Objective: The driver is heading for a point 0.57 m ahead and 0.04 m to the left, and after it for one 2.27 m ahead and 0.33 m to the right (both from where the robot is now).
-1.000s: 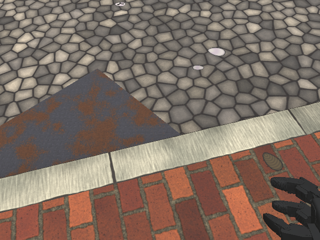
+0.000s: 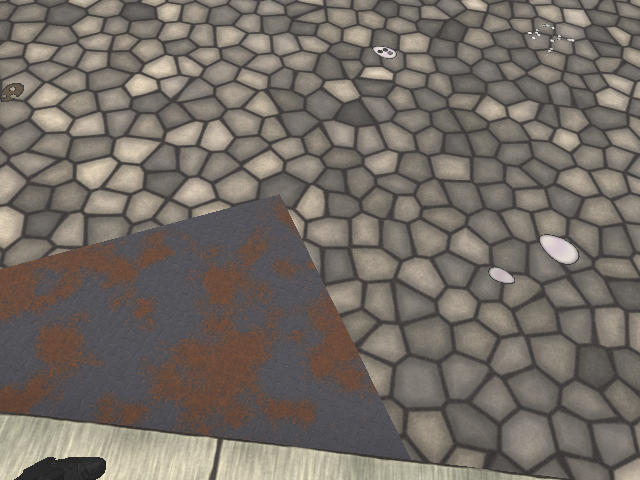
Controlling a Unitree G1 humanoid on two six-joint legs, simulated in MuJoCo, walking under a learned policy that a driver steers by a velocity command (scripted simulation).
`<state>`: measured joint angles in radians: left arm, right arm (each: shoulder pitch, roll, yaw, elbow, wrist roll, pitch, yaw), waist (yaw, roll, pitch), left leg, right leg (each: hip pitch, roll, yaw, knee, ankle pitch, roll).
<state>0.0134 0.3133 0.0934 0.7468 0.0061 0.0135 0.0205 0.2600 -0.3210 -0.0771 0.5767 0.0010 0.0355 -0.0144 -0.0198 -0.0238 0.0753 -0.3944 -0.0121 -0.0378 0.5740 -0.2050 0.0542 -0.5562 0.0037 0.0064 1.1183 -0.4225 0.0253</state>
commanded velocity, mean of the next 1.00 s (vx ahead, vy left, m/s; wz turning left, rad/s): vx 0.71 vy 0.00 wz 0.30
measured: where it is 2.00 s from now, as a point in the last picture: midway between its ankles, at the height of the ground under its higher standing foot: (175, 325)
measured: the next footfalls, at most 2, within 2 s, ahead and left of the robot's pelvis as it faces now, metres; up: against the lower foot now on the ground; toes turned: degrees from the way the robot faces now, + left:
right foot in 0.26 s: +0.11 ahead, -0.14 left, +0.00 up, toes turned +21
left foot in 0.74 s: +0.36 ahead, +0.34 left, +0.00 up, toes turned +26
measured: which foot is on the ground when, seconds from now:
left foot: down 0.00-0.26, up 0.28-0.72, down 0.74-1.00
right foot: up 0.00-0.24, down 0.26-0.76, up 0.78-1.00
